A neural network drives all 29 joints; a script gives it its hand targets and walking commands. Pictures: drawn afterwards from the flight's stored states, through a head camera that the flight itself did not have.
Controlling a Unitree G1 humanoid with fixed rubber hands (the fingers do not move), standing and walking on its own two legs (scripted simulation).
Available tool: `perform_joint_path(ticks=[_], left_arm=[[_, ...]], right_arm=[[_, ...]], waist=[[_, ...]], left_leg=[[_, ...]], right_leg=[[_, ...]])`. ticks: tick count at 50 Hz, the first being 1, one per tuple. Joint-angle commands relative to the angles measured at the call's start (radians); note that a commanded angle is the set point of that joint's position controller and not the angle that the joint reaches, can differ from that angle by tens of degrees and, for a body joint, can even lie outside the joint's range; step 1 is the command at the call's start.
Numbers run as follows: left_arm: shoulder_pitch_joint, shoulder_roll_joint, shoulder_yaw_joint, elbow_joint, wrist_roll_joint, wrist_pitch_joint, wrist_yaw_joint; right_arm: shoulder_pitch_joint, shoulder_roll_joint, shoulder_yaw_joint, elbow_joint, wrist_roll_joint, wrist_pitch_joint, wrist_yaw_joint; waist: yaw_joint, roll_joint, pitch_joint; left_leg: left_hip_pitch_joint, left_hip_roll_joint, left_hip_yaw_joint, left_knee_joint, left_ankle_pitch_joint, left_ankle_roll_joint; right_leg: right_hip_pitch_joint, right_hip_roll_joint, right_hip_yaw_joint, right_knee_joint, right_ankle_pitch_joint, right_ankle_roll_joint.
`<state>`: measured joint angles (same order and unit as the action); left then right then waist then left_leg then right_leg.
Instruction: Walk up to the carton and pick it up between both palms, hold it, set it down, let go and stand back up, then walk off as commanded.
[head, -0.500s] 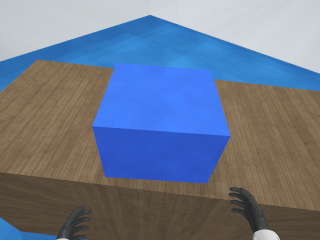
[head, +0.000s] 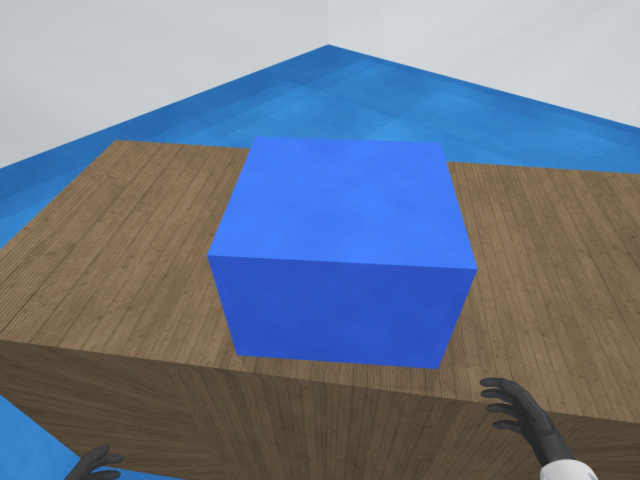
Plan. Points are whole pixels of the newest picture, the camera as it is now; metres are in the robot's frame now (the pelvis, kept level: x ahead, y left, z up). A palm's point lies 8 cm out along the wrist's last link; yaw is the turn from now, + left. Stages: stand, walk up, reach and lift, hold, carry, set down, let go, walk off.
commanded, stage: stand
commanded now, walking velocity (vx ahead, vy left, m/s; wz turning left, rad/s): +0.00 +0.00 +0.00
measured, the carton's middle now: (341, 246) +0.48 -0.02 +0.03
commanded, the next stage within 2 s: walk off in 0.56 s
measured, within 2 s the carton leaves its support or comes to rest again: neither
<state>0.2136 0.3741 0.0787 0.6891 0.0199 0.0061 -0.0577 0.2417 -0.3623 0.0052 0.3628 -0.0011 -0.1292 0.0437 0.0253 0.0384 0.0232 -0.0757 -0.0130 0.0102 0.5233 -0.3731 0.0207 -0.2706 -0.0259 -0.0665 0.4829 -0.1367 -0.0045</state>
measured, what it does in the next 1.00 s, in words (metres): lifts its right foot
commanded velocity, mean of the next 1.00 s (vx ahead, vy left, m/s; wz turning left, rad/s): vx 0.00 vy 0.00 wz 0.00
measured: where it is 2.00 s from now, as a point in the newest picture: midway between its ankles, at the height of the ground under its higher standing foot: outside the picture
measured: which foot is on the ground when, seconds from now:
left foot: down 0.00-1.00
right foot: down 0.00-0.86, up 0.88-1.00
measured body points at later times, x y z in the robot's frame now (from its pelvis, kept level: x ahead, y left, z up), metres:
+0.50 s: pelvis +0.01 +0.02 +0.00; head +0.00 +0.02 +0.45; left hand +0.15 +0.33 -0.08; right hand +0.21 -0.24 -0.01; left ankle -0.05 +0.10 -0.73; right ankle +0.08 -0.12 -0.73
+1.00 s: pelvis -0.02 +0.00 -0.01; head -0.03 -0.02 +0.44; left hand +0.11 +0.33 -0.07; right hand +0.20 -0.25 -0.02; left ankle -0.05 +0.10 -0.73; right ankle +0.01 -0.09 -0.70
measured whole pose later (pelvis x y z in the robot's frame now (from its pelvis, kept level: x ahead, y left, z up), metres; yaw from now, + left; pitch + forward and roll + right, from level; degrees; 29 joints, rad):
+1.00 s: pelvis -0.02 +0.00 -0.01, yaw -2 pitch -3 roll +0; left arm 0.23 0.42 0.06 0.72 0.02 0.02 -0.04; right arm 0.17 -0.41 0.04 0.34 0.02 -0.05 0.02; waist 0.02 0.05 0.02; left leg -0.16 -0.02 0.05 0.59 -0.38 0.04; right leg -0.43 0.04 0.00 0.91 -0.35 -0.04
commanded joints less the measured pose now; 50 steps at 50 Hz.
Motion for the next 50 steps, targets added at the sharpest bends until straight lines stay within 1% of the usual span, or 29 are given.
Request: perform_joint_path(ticks=[1,3,6,7,10,12,15,16,18,21,22,23,25,28,30,31,32,33,36,37,38,39,42,43,44,45,46,48,50], left_arm=[[-0.085,0.131,0.02,-0.082,-0.001,-0.035,0.001],[-0.077,0.125,0.016,-0.074,-0.007,-0.034,-0.004],[-0.078,0.149,0.017,-0.073,-0.004,-0.037,-0.002],[-0.076,0.165,0.018,-0.073,-0.001,-0.039,-0.003],[-0.064,0.177,0.015,-0.063,-0.002,-0.047,0.002],[-0.053,0.166,0.004,-0.054,-0.003,-0.049,0.002],[-0.085,0.184,0.008,-0.05,0.0,-0.048,0.006],[-0.092,0.164,-0.002,-0.049,-0.004,-0.046,0.002],[-0.1,0.173,-0.005,-0.049,-0.003,-0.052,0.008],[-0.094,0.161,-0.01,-0.034,-0.005,-0.049,0.014],[-0.099,0.186,-0.005,-0.028,-0.004,-0.047,0.014],[-0.102,0.164,-0.013,-0.03,-0.006,-0.046,0.014],[-0.119,0.172,-0.016,-0.027,-0.005,-0.042,0.014],[-0.101,0.16,-0.022,-0.004,-0.007,-0.037,0.018],[-0.135,0.186,-0.018,-0.01,-0.006,-0.035,0.021],[-0.11,0.187,-0.016,-0.001,-0.005,-0.035,0.018],[-0.105,0.166,-0.025,0.003,-0.01,-0.035,0.016],[-0.122,0.185,-0.021,0.002,-0.008,-0.035,0.016],[-0.121,0.167,-0.027,0.007,-0.01,-0.033,0.012],[-0.142,0.178,-0.024,0.012,-0.009,-0.034,0.014],[-0.023,0.261,-0.006,-0.022,0.006,-0.039,0.047],[-0.013,0.256,-0.008,-0.028,-0.001,-0.04,0.052],[-0.069,0.222,0.007,-0.058,-0.012,-0.033,0.046],[-0.06,0.207,0.011,-0.061,-0.012,-0.03,0.038],[-0.044,0.194,0.022,-0.053,-0.007,-0.021,0.034],[-0.031,0.187,0.028,-0.054,-0.005,-0.013,0.034],[-0.019,0.187,0.035,-0.048,-0.002,-0.007,0.026],[0.033,0.189,0.026,-0.04,0.004,0.002,0.021],[0.055,0.182,0.023,-0.05,0.001,-0.002,0.017]], right_arm=[[-0.009,-0.17,-0.1,0.041,-0.014,0.068,-0.038],[-0.019,-0.19,-0.1,0.042,-0.016,0.063,-0.042],[-0.036,-0.186,-0.098,0.043,-0.017,0.066,-0.031],[-0.013,-0.198,-0.101,0.045,-0.016,0.067,-0.037],[-0.018,-0.207,-0.098,0.048,-0.011,0.064,-0.029],[-0.023,-0.182,-0.088,0.042,-0.008,0.06,-0.028],[0.004,-0.199,-0.092,0.059,0.0,0.064,-0.029],[0.004,-0.205,-0.09,0.06,-0.002,0.065,-0.033],[-0.009,-0.214,-0.093,0.065,-0.006,0.067,-0.033],[-0.001,-0.215,-0.09,0.064,-0.004,0.067,-0.038],[0.024,-0.206,-0.09,0.068,0.003,0.068,-0.039],[0.001,-0.229,-0.093,0.059,0.001,0.068,-0.04],[0.046,-0.207,-0.083,0.076,0.007,0.07,-0.042],[-0.004,-0.219,-0.086,0.055,-0.001,0.073,-0.047],[0.032,-0.22,-0.082,0.074,0.002,0.066,-0.043],[0.023,-0.218,-0.082,0.076,-0.002,0.073,-0.043],[0.012,-0.226,-0.083,0.065,0.001,0.073,-0.046],[0.014,-0.218,-0.078,0.076,0.0,0.073,-0.039],[0.004,-0.227,-0.082,0.082,0.0,0.072,-0.043],[0.002,-0.216,-0.078,0.077,0.001,0.069,-0.039],[-0.027,-0.258,-0.097,0.138,0.014,0.118,-0.068],[0.018,-0.258,-0.091,0.119,0.016,0.129,-0.074],[0.048,-0.289,-0.086,0.116,0.011,0.148,-0.073],[0.042,-0.288,-0.087,0.096,0.009,0.156,-0.072],[-0.01,-0.298,-0.103,0.082,0.002,0.163,-0.072],[-0.056,-0.293,-0.102,0.067,0.002,0.17,-0.072],[-0.094,-0.291,-0.115,0.069,-0.004,0.176,-0.076],[-0.116,-0.27,-0.122,0.086,-0.012,0.177,-0.087],[-0.105,-0.262,-0.128,0.078,-0.017,0.175,-0.091]], waist=[[-0.01,0.001,0.053],[0.002,0.05,0.061],[0.009,0.007,0.084],[-0.005,0.043,0.044],[0.002,0.05,0.019],[0.004,0.071,0.025],[-0.018,0.034,0.003],[-0.025,0.075,-0.008],[-0.022,0.053,0.016],[-0.016,0.086,-0.005],[-0.04,0.066,-0.037],[-0.016,0.118,-0.045],[-0.038,0.09,-0.004],[-0.015,0.069,-0.018],[-0.025,0.044,-0.002],[-0.022,0.047,0.024],[-0.014,0.075,-0.001],[-0.014,0.043,0.012],[-0.011,0.07,0.007],[-0.017,0.05,-0.01],[-0.048,0.06,-0.002],[-0.062,0.081,-0.027],[-0.074,0.094,0.008],[-0.065,0.136,0.023],[-0.046,0.156,0.055],[-0.028,0.175,0.078],[-0.008,0.165,0.094],[0.013,0.132,0.085],[0.021,0.128,0.063]], left_leg=[[-0.257,0.108,-0.122,-0.191,-0.074,0.012],[-0.271,0.109,-0.127,-0.203,-0.104,0.014],[-0.298,0.112,-0.138,-0.205,-0.08,0.018],[-0.27,0.112,-0.128,-0.197,-0.066,0.017],[-0.283,0.118,-0.143,-0.206,-0.085,0.013],[-0.273,0.12,-0.141,-0.191,-0.002,0.01],[-0.223,0.125,-0.147,-0.188,0.055,0.002],[-0.209,0.122,-0.143,-0.17,0.069,0.003],[-0.212,0.131,-0.148,-0.159,0.244,-0.027],[-0.168,0.125,-0.135,-0.129,0.364,-0.034],[-0.132,0.135,-0.135,-0.13,0.383,-0.048],[-0.151,0.128,-0.134,-0.134,0.359,-0.039],[-0.173,0.14,-0.142,-0.145,0.374,-0.051],[-0.185,0.138,-0.148,-0.145,0.35,-0.037],[-0.195,0.132,-0.147,-0.16,0.311,-0.048],[-0.2,0.137,-0.15,-0.159,0.345,-0.055],[-0.206,0.128,-0.143,-0.159,0.282,-0.05],[-0.215,0.124,-0.147,-0.165,0.259,-0.041],[-0.205,0.12,-0.141,-0.164,0.276,-0.036],[-0.2,0.119,-0.142,-0.162,0.228,-0.023],[-0.063,0.094,-0.034,-0.004,0.604,0.023],[-0.02,0.108,-0.035,0.023,0.704,0.032],[-0.091,0.178,-0.111,-0.059,0.688,0.075],[-0.113,0.215,-0.157,-0.113,0.674,0.087],[-0.181,0.256,-0.201,-0.167,0.52,0.117],[-0.24,0.273,-0.218,-0.193,0.373,0.145],[-0.283,0.276,-0.216,-0.215,0.236,0.159],[-0.238,0.253,-0.168,-0.165,0.306,0.147],[-0.156,0.242,-0.128,-0.08,0.36,0.117]], right_leg=[[0.071,-0.081,0.124,-0.054,-0.068,-0.013],[0.081,-0.082,0.125,-0.059,-0.088,-0.016],[0.075,-0.085,0.117,-0.044,-0.054,-0.014],[0.068,-0.092,0.12,-0.043,-0.055,-0.018],[0.098,-0.094,0.122,-0.031,-0.044,-0.011],[0.098,-0.099,0.123,-0.023,-0.02,-0.01],[0.068,-0.093,0.104,-0.014,-0.015,-0.013],[0.067,-0.097,0.114,-0.023,0.001,-0.014],[0.059,-0.096,0.106,-0.006,0.068,-0.023],[0.068,-0.101,0.108,0.0,0.104,-0.025],[0.065,-0.1,0.092,0.009,0.121,-0.024],[0.083,-0.093,0.091,0.007,0.073,-0.026],[0.082,-0.103,0.093,0.001,0.074,-0.024],[0.11,-0.105,0.09,0.008,0.079,-0.023],[0.114,-0.114,0.099,0.008,0.082,-0.028],[0.097,-0.105,0.095,-0.002,0.075,-0.018],[0.114,-0.108,0.104,-0.008,0.053,-0.015],[0.126,-0.116,0.101,-0.004,0.062,-0.015],[0.128,-0.122,0.107,-0.01,0.09,-0.022],[0.146,-0.133,0.11,-0.009,0.103,-0.024],[-0.018,-0.073,0.12,0.094,0.324,-0.076],[-0.06,-0.057,0.116,0.13,0.361,-0.093],[-0.098,-0.003,0.062,0.234,0.181,-0.08],[-0.139,0.036,0.03,0.289,-0.003,-0.067],[-0.164,0.064,0.02,0.398,-0.172,-0.046],[-0.178,0.078,0.034,0.484,-0.24,-0.037],[-0.174,0.082,0.063,0.534,-0.27,-0.03],[-0.197,0.062,0.102,0.492,-0.255,-0.032],[-0.204,0.01,0.147,0.27,-0.235,-0.056]])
